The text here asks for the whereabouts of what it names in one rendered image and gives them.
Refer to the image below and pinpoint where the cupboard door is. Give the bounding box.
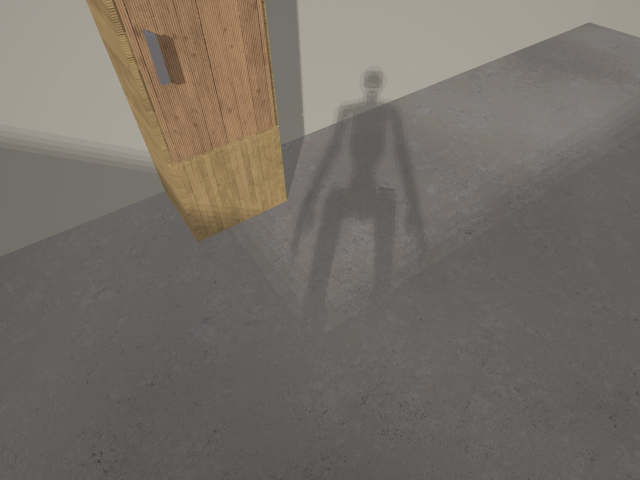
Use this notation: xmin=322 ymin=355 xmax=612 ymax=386
xmin=115 ymin=0 xmax=276 ymax=163

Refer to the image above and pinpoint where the handle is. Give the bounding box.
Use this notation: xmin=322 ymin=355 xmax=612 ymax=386
xmin=142 ymin=29 xmax=171 ymax=85

